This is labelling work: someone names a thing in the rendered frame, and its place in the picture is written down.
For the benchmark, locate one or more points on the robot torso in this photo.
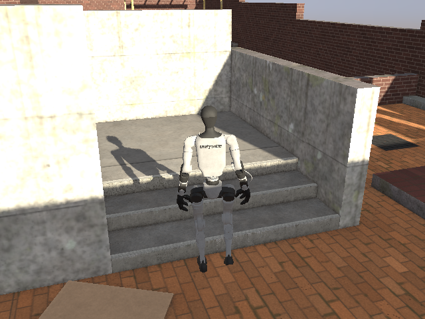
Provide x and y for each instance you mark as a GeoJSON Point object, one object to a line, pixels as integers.
{"type": "Point", "coordinates": [211, 158]}

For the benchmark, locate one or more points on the left robot forearm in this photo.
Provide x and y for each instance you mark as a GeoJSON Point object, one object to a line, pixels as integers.
{"type": "Point", "coordinates": [182, 182]}

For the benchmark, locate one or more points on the right robot upper arm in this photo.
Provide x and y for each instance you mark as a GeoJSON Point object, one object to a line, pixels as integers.
{"type": "Point", "coordinates": [234, 151]}

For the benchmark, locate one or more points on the right robot hand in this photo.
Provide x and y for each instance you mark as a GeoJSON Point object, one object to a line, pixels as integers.
{"type": "Point", "coordinates": [245, 194]}

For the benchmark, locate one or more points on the robot left thigh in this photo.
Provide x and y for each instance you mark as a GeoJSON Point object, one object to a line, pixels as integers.
{"type": "Point", "coordinates": [197, 194]}

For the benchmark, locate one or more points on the right robot forearm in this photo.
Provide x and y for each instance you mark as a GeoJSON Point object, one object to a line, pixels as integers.
{"type": "Point", "coordinates": [242, 177]}

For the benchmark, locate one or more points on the left robot hand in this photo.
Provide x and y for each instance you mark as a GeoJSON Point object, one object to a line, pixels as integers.
{"type": "Point", "coordinates": [181, 202]}

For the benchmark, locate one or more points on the left robot upper arm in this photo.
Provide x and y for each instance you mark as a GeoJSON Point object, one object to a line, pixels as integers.
{"type": "Point", "coordinates": [187, 153]}

